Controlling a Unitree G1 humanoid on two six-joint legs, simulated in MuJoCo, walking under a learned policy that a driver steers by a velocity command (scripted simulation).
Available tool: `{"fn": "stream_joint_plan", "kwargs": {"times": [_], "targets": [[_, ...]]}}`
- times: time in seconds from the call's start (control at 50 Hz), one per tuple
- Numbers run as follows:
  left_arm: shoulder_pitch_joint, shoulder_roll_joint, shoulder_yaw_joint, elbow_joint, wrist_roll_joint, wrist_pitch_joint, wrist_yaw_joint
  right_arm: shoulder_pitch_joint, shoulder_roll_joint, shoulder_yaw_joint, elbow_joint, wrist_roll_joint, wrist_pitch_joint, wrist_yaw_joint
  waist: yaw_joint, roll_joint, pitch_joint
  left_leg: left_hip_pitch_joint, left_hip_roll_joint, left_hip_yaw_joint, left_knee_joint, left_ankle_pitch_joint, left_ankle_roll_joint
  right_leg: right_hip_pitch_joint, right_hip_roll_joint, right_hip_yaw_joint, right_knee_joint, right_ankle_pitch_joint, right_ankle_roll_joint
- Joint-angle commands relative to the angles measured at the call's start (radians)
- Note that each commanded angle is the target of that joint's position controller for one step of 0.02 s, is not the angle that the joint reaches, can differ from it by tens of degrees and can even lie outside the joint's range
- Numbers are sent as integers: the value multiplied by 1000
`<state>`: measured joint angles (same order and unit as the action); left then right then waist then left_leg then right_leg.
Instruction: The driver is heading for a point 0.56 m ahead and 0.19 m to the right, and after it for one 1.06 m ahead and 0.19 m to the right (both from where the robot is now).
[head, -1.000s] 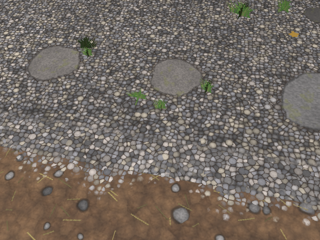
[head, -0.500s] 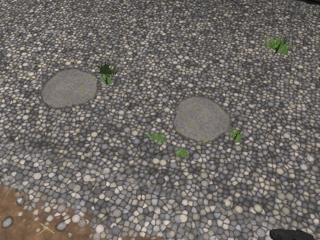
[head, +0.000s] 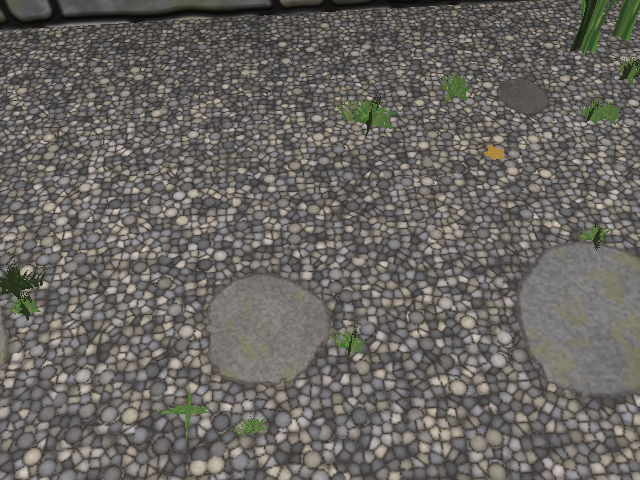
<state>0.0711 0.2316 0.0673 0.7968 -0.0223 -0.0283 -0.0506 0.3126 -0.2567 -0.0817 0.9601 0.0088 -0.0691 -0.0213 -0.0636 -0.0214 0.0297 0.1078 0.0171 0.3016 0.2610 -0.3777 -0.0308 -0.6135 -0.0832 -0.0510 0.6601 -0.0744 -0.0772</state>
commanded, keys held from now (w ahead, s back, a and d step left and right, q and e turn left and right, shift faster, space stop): w+e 0.64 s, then e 0.30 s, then q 0.06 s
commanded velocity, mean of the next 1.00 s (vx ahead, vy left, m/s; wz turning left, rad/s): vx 0.41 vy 0.00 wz -0.58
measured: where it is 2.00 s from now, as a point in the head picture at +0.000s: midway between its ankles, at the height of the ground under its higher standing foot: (393, 428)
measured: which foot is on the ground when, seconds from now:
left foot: down 0.00-0.04, up 0.06-0.52, down 0.54-1.00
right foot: up 0.00-0.04, down 0.06-0.54, up 0.56-0.98, down 1.00-1.00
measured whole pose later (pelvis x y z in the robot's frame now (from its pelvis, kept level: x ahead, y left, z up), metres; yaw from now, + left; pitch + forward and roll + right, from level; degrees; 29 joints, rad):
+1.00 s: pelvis +0.50 -0.11 +0.00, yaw -35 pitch +2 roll +2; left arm 0.11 0.29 0.08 0.59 -0.01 0.00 -0.04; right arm 0.21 -0.31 -0.08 0.84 0.03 -0.04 -0.02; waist -0.06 -0.02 0.06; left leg -0.10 0.05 0.21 0.46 -0.38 -0.03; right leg -0.49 -0.03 -0.02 0.55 -0.05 -0.05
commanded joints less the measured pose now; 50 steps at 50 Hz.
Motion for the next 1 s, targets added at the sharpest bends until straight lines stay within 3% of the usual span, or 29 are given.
{"fn": "stream_joint_plan", "kwargs": {"times": [0.02, 0.04, 0.06, 0.08, 0.1, 0.12, 0.14, 0.16, 0.18, 0.22, 0.28, 0.36, 0.44, 0.5, 0.52, 0.54, 0.56, 0.58, 0.6, 0.62, 0.64, 0.66, 0.68, 0.74, 0.78, 0.84, 0.94, 0.98, 1.0], "targets": [[42, 124, 43, -78, -6, -9, -9, -36, -218, -48, -57, 15, 14, -10, 103, 121, -34, 5, 284, -53, 210, 1084, 135, 136, 96, -89, -7, -136, -59], [193, 174, 72, -43, -9, -9, -3, -62, -220, -46, -66, 21, 20, -10, 190, 107, -112, -62, 249, -32, 411, 1086, 105, 352, 142, -96, -82, -76, -95], [353, 265, 111, -3, -7, -1, 20, -57, -197, -36, -83, 6, 13, -11, 252, 13, -201, -299, 205, -31, 715, 800, 54, 655, 65, 78, -127, -75, -148], [325, 369, 122, -5, -12, -8, 27, 34, -25, 13, -137, -33, -17, 6, 113, -245, -265, -755, -5, -133, 1061, -168, -5, 968, -187, 634, -205, -171, -327], [371, 301, 97, -34, 6, -23, 21, -62, -90, 9, -163, 14, -66, 21, 177, -140, -392, -882, -42, -370, 1176, -226, 12, 1036, -262, 895, -372, -290, -374], [336, 235, 79, -27, 14, -37, 18, -164, -135, -3, -189, 51, -89, 29, 190, -84, -250, -973, 11, -385, 1155, -128, 44, 959, -236, 750, -389, -211, -312], [267, 195, 67, -39, 6, -45, 19, -171, -130, 0, -185, 38, -98, 24, 145, -14, -173, -934, 59, -386, 1066, -36, 61, 812, -191, 614, -379, -121, -271], [186, 157, 55, -59, 5, -46, 20, -163, -138, -8, -168, 10, -94, 17, 99, 19, -119, -852, 91, -385, 978, 14, 56, 660, -148, 507, -386, -21, -241], [143, 135, 45, -78, 14, -48, 25, -139, -151, -17, -163, 0, -80, 16, 64, 8, -104, -774, 113, -392, 924, 47, 48, 562, -121, 449, -406, 52, -230], [142, 153, 46, -85, 12, -50, 35, -131, -133, -20, -171, -11, -53, 16, 39, 11, -84, -719, 114, -377, 835, 76, 19, 468, -99, 401, -436, 130, -229], [196, 199, 57, -77, 8, -52, 56, -228, -99, -9, -210, -24, -37, 10, 60, 2, -42, -739, 87, -352, 645, 221, -23, 402, -61, 329, -454, 183, -215], [251, 197, 57, -67, 1, -41, 66, -366, -70, 7, -253, -14, -44, 24, 118, -51, -18, -661, 20, -339, 350, 461, -23, 363, -2, 285, -432, 65, -149], [306, 189, 56, -49, -6, -32, 68, -428, -103, 2, -291, 0, -58, 41, 141, -71, -18, -636, -6, -366, 240, 453, -3, 451, -40, 375, -355, 3, -131], [297, 194, 58, -56, -1, -19, 77, -379, -138, -10, -289, 2, -76, 49, 104, -109, -32, -567, -18, -367, 200, 328, 30, 517, -66, 455, -262, 47, -114], [277, 182, 53, -66, 0, -16, 77, -298, -154, -20, -268, -1, -81, 46, 59, -118, -63, -458, -27, -347, 163, 328, 53, 508, -39, 451, -199, 108, -95], [259, 144, 38, -83, 5, -19, 73, -176, -190, -35, -246, -16, -87, 40, -1, -97, -159, -248, 37, -390, 182, 339, 97, 447, 15, 408, -38, 136, -62], [267, 94, 18, -110, 28, -21, 72, -2, -253, -49, -231, -25, -82, 31, -59, 36, -316, 33, 221, -582, 206, 301, 155, 289, 96, 302, 260, -85, -17], [429, 57, 6, -135, -15, -32, 69, 47, -303, -61, -192, -29, -68, 41, 33, 419, -405, 291, 419, -1077, 87, 66, 313, -70, 188, 229, 547, -546, 35], [402, 172, 24, -100, -27, -30, 73, 4, -188, -36, -222, -7, -62, 43, 4, 259, -303, 226, 401, -1071, 48, -133, 280, -176, 101, 260, 661, -495, 46], [286, 218, 37, -116, -17, -23, 71, -42, -130, -20, -233, -3, -53, 37, -21, 154, -177, 93, 356, -886, 37, -102, 231, -196, 69, 226, 671, -397, 51], [236, 204, 37, -126, -7, -19, 72, -92, -122, -12, -238, -14, -46, 36, 1, 80, -107, -43, 313, -763, 17, 28, 211, -153, 32, 198, 645, -327, 56], [199, 191, 41, -141, 4, -17, 70, -129, -104, -6, -232, -22, -41, 34, 21, 76, -42, -148, 280, -668, 1, 199, 211, -125, 11, 196, 596, -291, 62], [212, 174, 43, -146, 0, -10, 67, -146, -100, -3, -230, -30, -42, 31, 49, 101, -30, -214, 256, -578, -7, 362, 204, -67, -8, 189, 567, -284, 66], [212, 122, 35, -176, 0, 12, 69, -161, -132, -15, -210, -21, -49, 29, 78, 123, -37, -257, 247, -409, -9, 763, 232, -45, -12, 136, 457, -282, 97], [190, 104, 26, -195, 3, 20, 64, -169, -168, -27, -204, -16, -37, 18, 77, 123, -64, -240, 253, -337, -16, 830, 240, -38, -16, 111, 348, -185, 106], [134, 99, 21, -210, 6, 20, 42, -190, -181, -29, -203, -7, -10, 3, 58, 120, -84, -242, 224, -222, -13, 785, 212, 54, 0, 63, 164, 4, 97], [57, 141, 41, -261, 11, 29, 7, -166, -218, -39, -189, 23, 18, 1, 44, 129, -73, -162, 255, -183, 92, 731, 171, 123, 38, 21, -21, -34, 46], [125, 157, 54, -253, 19, 23, 8, -160, -219, -37, -181, 39, 24, 1, 92, 103, -106, -176, 232, -178, 245, 796, 144, 272, 92, 3, -161, -12, 1], [199, 201, 72, -231, 26, 18, 23, -114, -188, -25, -165, 28, 22, 7, 123, 31, -154, -231, 174, -150, 401, 712, 99, 434, 102, 22, -242, 187, -31]]}}
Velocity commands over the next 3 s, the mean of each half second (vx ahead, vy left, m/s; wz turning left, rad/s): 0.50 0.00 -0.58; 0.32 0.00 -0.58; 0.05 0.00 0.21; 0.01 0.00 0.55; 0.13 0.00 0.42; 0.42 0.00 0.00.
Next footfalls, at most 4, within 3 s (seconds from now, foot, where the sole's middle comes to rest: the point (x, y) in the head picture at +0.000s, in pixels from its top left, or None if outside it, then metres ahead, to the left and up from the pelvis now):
0.06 right None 0.20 -0.11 -0.77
0.54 left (309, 453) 0.53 0.03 -0.77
1.00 right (456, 422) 0.57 -0.28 -0.77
1.44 left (341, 405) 0.62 -0.04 -0.77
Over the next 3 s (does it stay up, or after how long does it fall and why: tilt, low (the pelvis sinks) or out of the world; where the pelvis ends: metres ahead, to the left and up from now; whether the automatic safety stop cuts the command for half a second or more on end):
stays up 0.87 -0.12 0.01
